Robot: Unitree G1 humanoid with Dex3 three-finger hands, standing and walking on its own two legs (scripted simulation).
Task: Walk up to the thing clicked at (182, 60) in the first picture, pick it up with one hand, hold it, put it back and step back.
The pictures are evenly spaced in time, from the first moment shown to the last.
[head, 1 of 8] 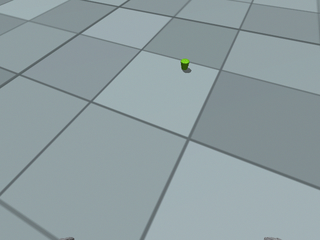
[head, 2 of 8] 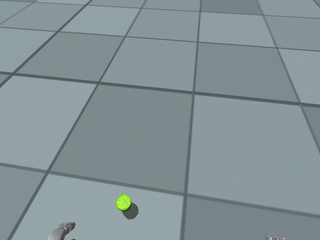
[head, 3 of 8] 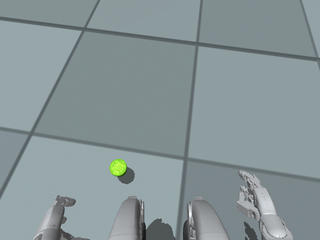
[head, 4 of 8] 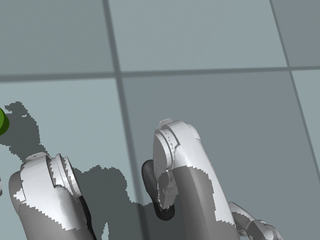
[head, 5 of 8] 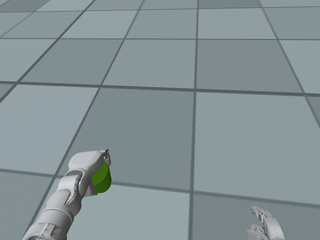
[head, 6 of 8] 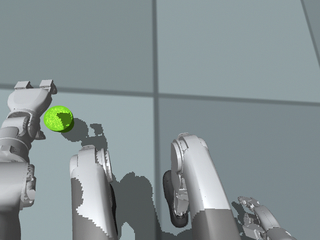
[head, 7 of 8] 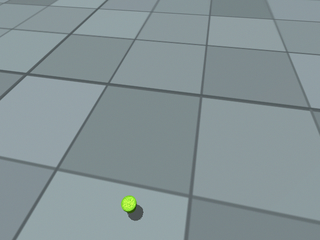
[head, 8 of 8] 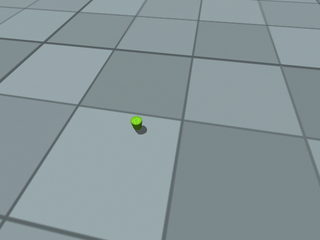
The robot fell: no
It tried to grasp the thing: yes
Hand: left
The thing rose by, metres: 0.65
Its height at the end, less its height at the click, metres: +0.00
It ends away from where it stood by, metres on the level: 0.01
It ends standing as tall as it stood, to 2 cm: yes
